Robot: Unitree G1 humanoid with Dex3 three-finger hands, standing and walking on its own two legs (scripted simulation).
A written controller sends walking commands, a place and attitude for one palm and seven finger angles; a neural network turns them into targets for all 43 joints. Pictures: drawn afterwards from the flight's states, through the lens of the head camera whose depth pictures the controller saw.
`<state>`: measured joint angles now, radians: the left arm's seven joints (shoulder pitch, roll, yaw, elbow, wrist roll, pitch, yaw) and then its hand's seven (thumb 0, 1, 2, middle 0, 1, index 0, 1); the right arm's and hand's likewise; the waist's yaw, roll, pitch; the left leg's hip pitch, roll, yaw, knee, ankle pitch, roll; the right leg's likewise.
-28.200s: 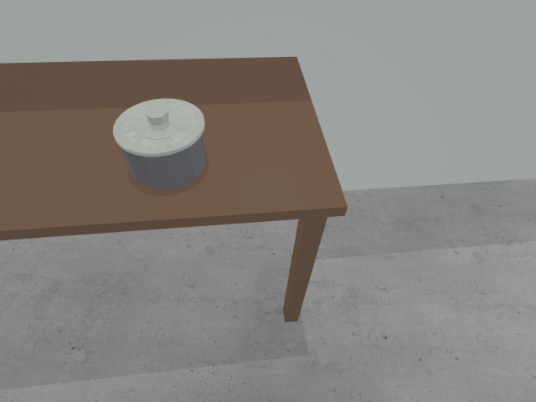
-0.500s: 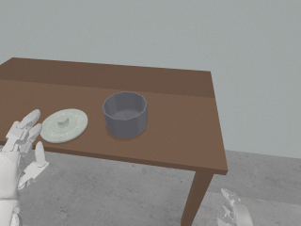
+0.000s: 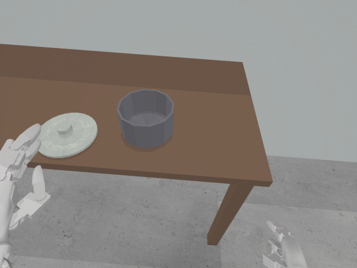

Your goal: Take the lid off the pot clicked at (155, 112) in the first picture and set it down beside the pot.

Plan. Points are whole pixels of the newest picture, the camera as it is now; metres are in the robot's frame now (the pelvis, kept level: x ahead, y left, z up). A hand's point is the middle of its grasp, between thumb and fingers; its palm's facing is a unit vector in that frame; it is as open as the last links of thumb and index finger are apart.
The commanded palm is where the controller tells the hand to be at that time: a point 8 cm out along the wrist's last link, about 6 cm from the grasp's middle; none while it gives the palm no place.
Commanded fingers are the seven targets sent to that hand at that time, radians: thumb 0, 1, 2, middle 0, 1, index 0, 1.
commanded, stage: step back with the hand held close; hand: left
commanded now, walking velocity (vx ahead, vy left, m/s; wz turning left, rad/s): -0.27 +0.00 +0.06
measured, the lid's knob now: (64, 128) +0.47 +0.37 +0.00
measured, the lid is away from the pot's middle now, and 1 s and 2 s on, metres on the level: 0.24 0.24 0.24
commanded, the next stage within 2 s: stop stepping back and stand still in 0.94 s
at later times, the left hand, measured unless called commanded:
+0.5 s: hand (29, 240) +0.13 +0.22 +0.16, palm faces +0.22 -0.85 -0.47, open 7.4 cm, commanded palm +0.07 +0.28 +0.18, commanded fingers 0.00 0.90 0.90 -0.20 -0.30 -0.20 -0.30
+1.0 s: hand out of the picture +0.03 +0.22 +0.18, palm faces +0.22 -0.82 -0.52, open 7.4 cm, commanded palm -0.03 +0.28 +0.18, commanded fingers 0.00 0.90 0.90 -0.20 -0.30 -0.20 -0.30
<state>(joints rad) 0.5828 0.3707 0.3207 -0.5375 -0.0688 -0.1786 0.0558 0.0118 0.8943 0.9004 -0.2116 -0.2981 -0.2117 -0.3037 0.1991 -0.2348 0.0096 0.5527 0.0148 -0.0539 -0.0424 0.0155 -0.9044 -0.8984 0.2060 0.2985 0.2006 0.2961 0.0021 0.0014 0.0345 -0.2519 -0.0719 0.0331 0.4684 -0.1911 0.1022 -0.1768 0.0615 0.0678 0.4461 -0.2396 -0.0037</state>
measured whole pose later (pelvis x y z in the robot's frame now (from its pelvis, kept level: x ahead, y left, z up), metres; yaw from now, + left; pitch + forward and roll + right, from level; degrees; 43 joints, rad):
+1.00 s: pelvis -0.17 +0.01 -0.01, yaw -1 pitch +0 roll -3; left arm 0.64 0.47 0.40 -0.72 -0.06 -0.23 0.08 0.01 0.89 0.90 -0.22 -0.30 -0.22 -0.30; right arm 0.18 -0.15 0.02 0.55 0.01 -0.11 -0.03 0.01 -0.90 -0.90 0.21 0.30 0.20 0.30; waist 0.00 0.03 0.07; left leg -0.45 0.05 -0.03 0.60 -0.20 0.01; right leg -0.30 0.04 -0.04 0.52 -0.21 0.00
